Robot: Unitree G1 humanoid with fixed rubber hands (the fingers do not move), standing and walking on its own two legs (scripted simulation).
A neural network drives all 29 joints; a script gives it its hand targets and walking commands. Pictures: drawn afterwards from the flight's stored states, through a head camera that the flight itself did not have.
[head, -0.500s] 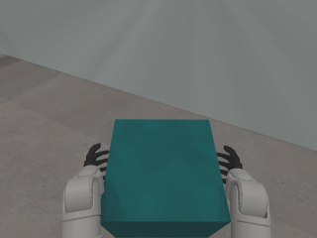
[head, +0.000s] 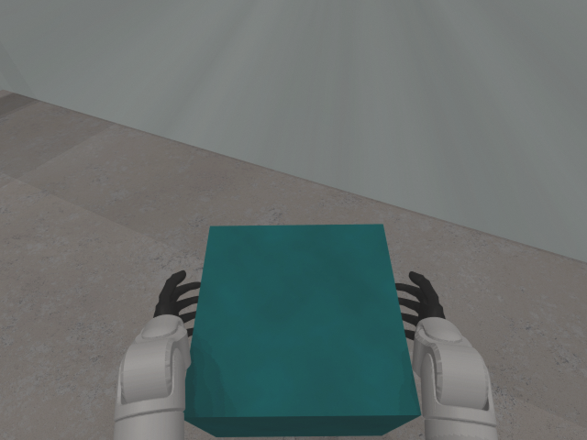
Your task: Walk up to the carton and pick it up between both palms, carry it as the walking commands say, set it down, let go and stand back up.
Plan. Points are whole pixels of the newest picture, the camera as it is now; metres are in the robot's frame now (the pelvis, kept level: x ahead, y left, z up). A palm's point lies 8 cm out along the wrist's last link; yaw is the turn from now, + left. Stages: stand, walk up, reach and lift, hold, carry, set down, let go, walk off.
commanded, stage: carry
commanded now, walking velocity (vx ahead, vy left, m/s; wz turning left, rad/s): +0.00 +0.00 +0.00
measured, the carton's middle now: (297, 333) +0.32 +0.01 -0.03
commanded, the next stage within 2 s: hold in 0.76 s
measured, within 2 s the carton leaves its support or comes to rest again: neither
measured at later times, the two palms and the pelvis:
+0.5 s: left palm (180, 332) +0.27 +0.16 +0.05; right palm (439, 332) +0.28 -0.18 +0.05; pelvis +0.00 -0.02 +0.00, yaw +0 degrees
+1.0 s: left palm (167, 324) +0.28 +0.18 +0.06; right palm (432, 332) +0.27 -0.16 +0.06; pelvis +0.00 +0.00 +0.02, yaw -15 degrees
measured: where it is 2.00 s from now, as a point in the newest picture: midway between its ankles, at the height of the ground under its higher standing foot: outside the picture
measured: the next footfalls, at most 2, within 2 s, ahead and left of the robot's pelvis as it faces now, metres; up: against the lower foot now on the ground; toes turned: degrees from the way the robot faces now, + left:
none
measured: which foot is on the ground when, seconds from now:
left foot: down 0.00-1.00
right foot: down 0.00-1.00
